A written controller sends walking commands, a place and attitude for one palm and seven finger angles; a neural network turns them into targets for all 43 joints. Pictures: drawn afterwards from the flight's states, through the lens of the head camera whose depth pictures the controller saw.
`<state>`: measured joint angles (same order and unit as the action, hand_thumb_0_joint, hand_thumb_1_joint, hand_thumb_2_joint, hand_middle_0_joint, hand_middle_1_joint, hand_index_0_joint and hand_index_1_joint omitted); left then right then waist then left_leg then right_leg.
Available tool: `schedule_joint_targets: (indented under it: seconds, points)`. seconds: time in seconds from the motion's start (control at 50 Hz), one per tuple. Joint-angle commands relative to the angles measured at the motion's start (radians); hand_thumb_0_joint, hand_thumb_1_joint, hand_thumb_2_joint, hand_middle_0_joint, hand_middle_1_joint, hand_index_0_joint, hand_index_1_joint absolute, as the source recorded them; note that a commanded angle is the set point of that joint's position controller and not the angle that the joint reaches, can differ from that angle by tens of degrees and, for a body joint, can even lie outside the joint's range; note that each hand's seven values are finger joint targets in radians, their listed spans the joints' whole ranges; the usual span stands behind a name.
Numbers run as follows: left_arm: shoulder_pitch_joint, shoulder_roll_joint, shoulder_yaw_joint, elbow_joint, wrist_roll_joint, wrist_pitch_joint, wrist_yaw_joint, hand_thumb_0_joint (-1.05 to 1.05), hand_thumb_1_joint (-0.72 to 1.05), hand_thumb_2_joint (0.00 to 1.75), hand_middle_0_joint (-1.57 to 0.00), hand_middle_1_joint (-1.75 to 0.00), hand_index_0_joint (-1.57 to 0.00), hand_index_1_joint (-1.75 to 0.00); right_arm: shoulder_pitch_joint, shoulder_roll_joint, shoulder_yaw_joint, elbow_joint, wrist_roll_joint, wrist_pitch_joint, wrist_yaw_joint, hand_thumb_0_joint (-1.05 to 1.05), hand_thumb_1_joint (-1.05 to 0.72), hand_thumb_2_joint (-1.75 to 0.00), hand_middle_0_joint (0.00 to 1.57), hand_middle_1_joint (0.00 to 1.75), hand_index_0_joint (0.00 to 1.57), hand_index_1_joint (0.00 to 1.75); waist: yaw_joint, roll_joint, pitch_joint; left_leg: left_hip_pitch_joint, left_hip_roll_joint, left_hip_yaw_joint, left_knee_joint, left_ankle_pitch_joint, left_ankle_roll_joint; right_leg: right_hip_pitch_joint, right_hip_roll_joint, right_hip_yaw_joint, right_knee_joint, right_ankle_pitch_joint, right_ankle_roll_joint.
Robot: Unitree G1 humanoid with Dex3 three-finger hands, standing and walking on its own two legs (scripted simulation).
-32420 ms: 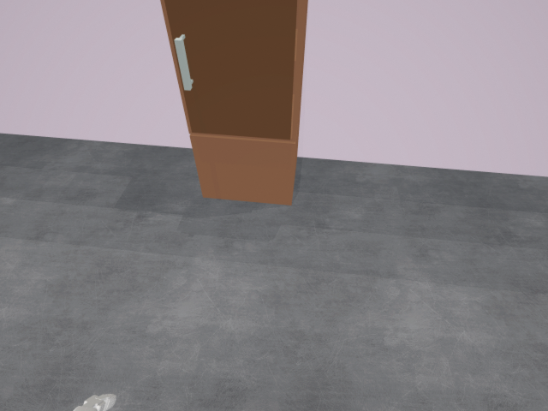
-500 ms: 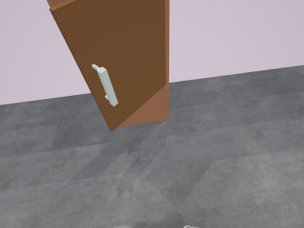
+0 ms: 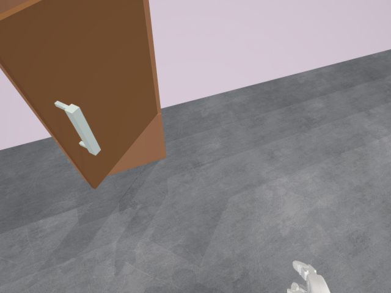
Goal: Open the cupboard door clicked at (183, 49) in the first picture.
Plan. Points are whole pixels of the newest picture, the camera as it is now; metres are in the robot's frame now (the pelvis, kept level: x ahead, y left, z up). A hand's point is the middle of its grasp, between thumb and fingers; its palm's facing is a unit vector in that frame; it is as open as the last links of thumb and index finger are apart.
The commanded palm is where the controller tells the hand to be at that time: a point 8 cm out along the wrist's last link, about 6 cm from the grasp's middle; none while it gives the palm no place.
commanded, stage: walk to a spot facing it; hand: left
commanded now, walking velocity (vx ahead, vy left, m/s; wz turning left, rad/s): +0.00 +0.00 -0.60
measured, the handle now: (78, 129) +0.47 +0.35 -0.03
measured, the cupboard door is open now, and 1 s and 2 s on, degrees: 41 41 41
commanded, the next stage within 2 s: none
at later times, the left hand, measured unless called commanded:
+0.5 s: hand (153, 264) +0.19 +0.12 -0.15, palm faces -0.34 -0.90 -0.29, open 7.4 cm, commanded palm none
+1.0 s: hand (179, 230) +0.27 +0.07 -0.15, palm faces -0.57 -0.80 -0.18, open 7.4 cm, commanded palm none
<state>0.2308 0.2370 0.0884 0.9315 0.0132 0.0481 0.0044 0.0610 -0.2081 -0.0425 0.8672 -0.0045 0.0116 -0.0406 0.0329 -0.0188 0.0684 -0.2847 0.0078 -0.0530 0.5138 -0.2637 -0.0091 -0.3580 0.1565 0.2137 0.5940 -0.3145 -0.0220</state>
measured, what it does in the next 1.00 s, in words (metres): walks ahead, turning right: right foot, then left foot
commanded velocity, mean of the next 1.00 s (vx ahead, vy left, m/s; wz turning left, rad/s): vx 0.10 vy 0.00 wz -0.60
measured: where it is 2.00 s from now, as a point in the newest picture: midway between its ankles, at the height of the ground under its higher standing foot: (290, 264)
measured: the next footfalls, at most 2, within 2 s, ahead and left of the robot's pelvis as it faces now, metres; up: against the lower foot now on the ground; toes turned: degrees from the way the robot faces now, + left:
right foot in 0.36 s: +0.02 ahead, -0.14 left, +0.00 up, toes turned -18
left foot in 0.80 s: +0.15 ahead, +0.05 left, +0.00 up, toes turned -29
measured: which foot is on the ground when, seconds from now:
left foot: down 0.00-0.36, up 0.38-0.78, down 0.80-1.00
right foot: up 0.00-0.34, down 0.36-0.78, up 0.80-1.00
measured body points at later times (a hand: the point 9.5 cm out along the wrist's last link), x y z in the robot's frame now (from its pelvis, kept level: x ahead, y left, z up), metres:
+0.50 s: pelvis +0.02 -0.04 +0.00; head +0.07 -0.09 +0.45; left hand +0.21 +0.16 -0.12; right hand -0.04 -0.31 -0.15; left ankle +0.03 +0.12 -0.65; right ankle -0.01 -0.13 -0.73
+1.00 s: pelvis +0.09 -0.06 +0.01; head +0.14 -0.07 +0.46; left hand +0.30 +0.11 -0.14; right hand -0.04 -0.27 -0.12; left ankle +0.11 +0.07 -0.73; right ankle +0.00 -0.16 -0.65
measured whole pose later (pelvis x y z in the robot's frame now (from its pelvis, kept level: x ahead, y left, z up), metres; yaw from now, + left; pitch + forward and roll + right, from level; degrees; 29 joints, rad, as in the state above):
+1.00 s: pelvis +0.09 -0.06 +0.01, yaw -38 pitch +3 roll -1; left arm 0.20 0.25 0.10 0.91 0.03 0.04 -0.06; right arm 0.33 -0.19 -0.02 0.92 -0.04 -0.03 -0.03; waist 0.01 -0.02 0.04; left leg -0.14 0.09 0.13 0.39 -0.29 -0.02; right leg -0.58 -0.03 -0.02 1.10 -0.30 0.02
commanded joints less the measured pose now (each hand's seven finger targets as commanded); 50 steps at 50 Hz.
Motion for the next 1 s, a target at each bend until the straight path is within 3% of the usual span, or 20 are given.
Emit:
schedule_joint_targets:
  seconds: [0.0, 0.02, 0.08, 0.18, 0.26, 0.3, 0.32, 0.34, 0.36, 0.4, 0.46, 0.66, 0.72, 0.74, 0.76, 0.78, 0.8, 0.82, 0.88, 0.98]
  points:
    - [-0.014, 0.128, 0.035, -0.126, 0.013, -0.022, -0.018, 0.0, 0.9, 0.9, -0.2, -0.3, -0.2, -0.3, 0.108, -0.231, -0.038, -0.067, -0.032, -0.014, -0.016, 0.0, -0.9, -0.9, 0.2, 0.3, 0.2, 0.3, -0.027, 0.133, -0.084, 0.102, 0.462, -0.332, -0.268, 0.166, 0.221, -0.206, -0.121, -0.126, 0.532, -0.237, 0.074]
    - [-0.025, 0.122, 0.042, -0.093, 0.025, -0.012, -0.024, 0.0, 0.9, 0.9, -0.2, -0.3, -0.2, -0.3, 0.08, -0.194, -0.03, -0.062, -0.034, -0.02, -0.017, 0.0, -0.9, -0.9, 0.2, 0.3, 0.2, 0.3, -0.008, 0.194, -0.056, 0.078, 0.364, -0.242, -0.246, 0.261, 0.173, -0.219, -0.118, -0.128, 0.586, -0.178, 0.081]
    - [-0.026, 0.089, 0.026, -0.094, 0.012, -0.005, -0.038, 0.0, 0.9, 0.9, -0.2, -0.3, -0.2, -0.3, 0.112, -0.164, -0.017, -0.055, -0.031, -0.024, -0.017, 0.0, -0.9, -0.9, 0.2, 0.3, 0.2, 0.3, -0.004, 0.203, -0.06, 0.146, 0.263, -0.007, -0.155, 0.572, 0.114, -0.242, -0.146, -0.191, 0.605, -0.106, 0.09]
    - [-0.128, 0.064, 0.002, -0.125, 0.007, -0.009, -0.047, 0.0, 0.9, 0.9, -0.2, -0.3, -0.2, -0.3, 0.248, -0.193, -0.032, -0.009, -0.03, -0.021, -0.011, 0.0, -0.9, -0.9, 0.2, 0.3, 0.2, 0.3, -0.066, 0.221, -0.114, 0.282, 0.268, 0.073, -0.091, 0.687, 0.111, -0.191, -0.164, -0.274, 0.35, -0.101, 0.08]
    - [-0.125, 0.078, -0.005, -0.123, 0.004, -0.018, -0.048, 0.0, 0.9, 0.9, -0.2, -0.3, -0.2, -0.3, 0.256, -0.226, -0.044, -0.001, -0.03, -0.016, 0.001, 0.0, -0.9, -0.9, 0.2, 0.3, 0.2, 0.3, -0.067, 0.256, -0.112, 0.245, 0.299, 0.103, -0.025, 0.673, 0.094, -0.018, -0.142, -0.316, 0.087, -0.088, 0.04]
    - [0.007, 0.124, 0.009, -0.082, 0.006, -0.028, -0.043, 0.0, 0.9, 0.9, -0.2, -0.3, -0.2, -0.3, 0.218, -0.226, -0.048, -0.015, -0.015, -0.015, 0.006, 0.0, -0.9, -0.9, 0.2, 0.3, 0.2, 0.3, 0.014, 0.144, -0.157, 0.097, 0.261, 0.166, 0.164, 0.531, 0.023, 0.268, -0.163, -0.282, -0.151, 0.208, 0.005]
    - [0.108, 0.25, 0.035, -0.053, 0.019, -0.039, -0.023, 0.0, 0.9, 0.9, -0.2, -0.3, -0.2, -0.3, 0.205, -0.154, -0.037, -0.047, 0.001, -0.014, 0.012, 0.0, -0.9, -0.9, 0.2, 0.3, 0.2, 0.3, 0.053, -0.187, -0.221, -0.171, 0.137, 0.266, 0.418, 0.103, -0.047, 0.505, -0.413, 0.055, -0.206, 0.601, -0.086]
    - [0.172, 0.313, 0.05, -0.024, 0.004, -0.036, -0.007, 0.0, 0.9, 0.9, -0.2, -0.3, -0.2, -0.3, 0.133, -0.131, -0.023, -0.085, 0.001, -0.006, 0.006, 0.0, -0.9, -0.9, 0.2, 0.3, 0.2, 0.3, 0.091, -0.315, -0.221, -0.298, 0.042, 0.172, 0.621, -0.428, -0.066, 0.495, -0.565, 0.232, -0.175, 0.988, -0.206]
    - [0.153, 0.282, 0.046, -0.029, -0.001, -0.035, 0.006, 0.0, 0.9, 0.9, -0.2, -0.3, -0.2, -0.3, 0.146, -0.15, -0.025, -0.08, 0.002, 0.004, -0.002, 0.0, -0.9, -0.9, 0.2, 0.3, 0.2, 0.3, 0.07, -0.251, -0.204, -0.321, 0.086, 0.052, 0.683, -0.377, -0.051, 0.469, -0.558, 0.173, -0.17, 0.904, -0.239]
    - [0.015, 0.21, 0.035, -0.072, 0.005, -0.024, 0.02, 0.0, 0.9, 0.9, -0.2, -0.3, -0.2, -0.3, 0.131, -0.132, -0.027, -0.042, -0.001, 0.013, 0.002, 0.0, -0.9, -0.9, 0.2, 0.3, 0.2, 0.3, 0.017, -0.203, -0.122, -0.336, 0.114, 0.044, 0.691, -0.258, -0.066, 0.334, -0.439, 0.117, -0.195, 0.619, -0.207]
    - [-0.046, 0.181, 0.023, -0.096, 0.007, -0.034, 0.021, 0.0, 0.9, 0.9, -0.2, -0.3, -0.2, -0.3, 0.146, -0.107, -0.028, -0.021, -0.006, 0.023, 0.016, 0.0, -0.9, -0.9, 0.2, 0.3, 0.2, 0.3, -0.026, -0.117, -0.111, -0.239, 0.084, 0.063, 0.607, -0.151, -0.077, 0.218, -0.365, 0.044, -0.208, 0.576, -0.166]
    - [-0.018, 0.182, 0.036, -0.097, 0.017, -0.032, 0.013, 0.0, 0.9, 0.9, -0.2, -0.3, -0.2, -0.3, 0.104, -0.091, -0.035, -0.05, 0.003, 0.005, 0.012, 0.0, -0.9, -0.9, 0.2, 0.3, 0.2, 0.3, -0.014, -0.139, -0.105, -0.126, 0.019, 0.054, 0.257, -0.151, -0.062, 0.179, -0.342, 0.208, -0.213, 0.389, -0.173]
    - [-0.063, 0.168, 0.037, -0.108, 0.007, -0.028, 0.004, 0.0, 0.9, 0.9, -0.2, -0.3, -0.2, -0.3, 0.21, -0.103, -0.034, -0.023, -0.003, -0.014, 0.01, 0.0, -0.9, -0.9, 0.2, 0.3, 0.2, 0.3, -0.069, -0.122, -0.114, 0.121, 0.002, 0.075, 0.003, -0.029, -0.05, 0.012, -0.275, 0.202, -0.193, 0.041, -0.112]
    - [-0.075, 0.122, 0.027, -0.123, 0.004, -0.028, -0.002, 0.0, 0.9, 0.9, -0.2, -0.3, -0.2, -0.3, 0.275, -0.148, -0.041, -0.004, -0.01, -0.027, 0.003, 0.0, -0.9, -0.9, 0.2, 0.3, 0.2, 0.3, -0.098, 0.011, -0.115, 0.268, 0.092, -0.012, -0.142, -0.101, -0.022, -0.138, -0.19, 0.14, -0.109, -0.146, -0.07]
    - [-0.058, 0.053, 0.012, -0.142, -0.004, -0.028, -0.015, 0.0, 0.9, 0.9, -0.2, -0.3, -0.2, -0.3, 0.329, -0.255, -0.064, 0.003, -0.03, -0.032, 0.001, 0.0, -0.9, -0.9, 0.2, 0.3, 0.2, 0.3, -0.118, 0.328, -0.109, 0.369, 0.351, -0.34, -0.282, -0.346, 0.062, -0.337, -0.036, -0.044, 0.168, -0.32, -0.011]
    - [-0.129, 0.077, 0.016, -0.175, 0.005, -0.035, -0.024, 0.0, 0.9, 0.9, -0.2, -0.3, -0.2, -0.3, 0.378, -0.291, -0.066, 0.0, -0.037, -0.035, -0.004, 0.0, -0.9, -0.9, 0.2, 0.3, 0.2, 0.3, -0.14, 0.33, -0.074, 0.3, 0.518, -0.525, -0.367, -0.413, 0.157, -0.394, -0.083, -0.147, 0.385, -0.326, 0.017]
    - [-0.163, 0.102, 0.026, -0.192, 0.011, -0.042, -0.04, 0.0, 0.9, 0.9, -0.2, -0.3, -0.2, -0.3, 0.333, -0.275, -0.058, -0.022, -0.038, -0.037, -0.005, 0.0, -0.9, -0.9, 0.2, 0.3, 0.2, 0.3, -0.116, 0.19, -0.009, 0.192, 0.52, -0.482, -0.397, -0.414, 0.195, -0.382, -0.16, -0.13, 0.48, -0.249, 0.022]
    - [-0.14, 0.095, 0.034, -0.163, 0.025, -0.046, -0.049, 0.0, 0.9, 0.9, -0.2, -0.3, -0.2, -0.3, 0.296, -0.221, -0.044, -0.028, -0.043, -0.048, 0.001, 0.0, -0.9, -0.9, 0.2, 0.3, 0.2, 0.3, -0.084, 0.116, -0.01, 0.173, 0.426, -0.395, -0.374, -0.293, 0.158, -0.355, -0.155, -0.143, 0.541, -0.159, 0.028]
    - [-0.094, 0.05, 0.021, -0.12, 0.023, -0.037, -0.069, 0.0, 0.9, 0.9, -0.2, -0.3, -0.2, -0.3, 0.265, -0.148, -0.018, -0.018, -0.034, -0.064, -0.002, 0.0, -0.9, -0.9, 0.2, 0.3, 0.2, 0.3, -0.044, 0.184, -0.013, 0.176, 0.295, -0.056, -0.299, 0.037, 0.078, -0.338, -0.193, -0.206, 0.577, -0.004, 0.041]
    - [-0.174, 0.013, -0.005, -0.134, 0.017, -0.04, -0.081, 0.0, 0.9, 0.9, -0.2, -0.3, -0.2, -0.3, 0.397, -0.145, -0.017, 0.041, -0.03, -0.076, 0.001, 0.0, -0.9, -0.9, 0.2, 0.3, 0.2, 0.3, -0.084, 0.191, -0.045, 0.309, 0.291, 0.107, -0.246, 0.315, 0.093, -0.362, -0.216, -0.277, 0.424, 0.046, 0.046]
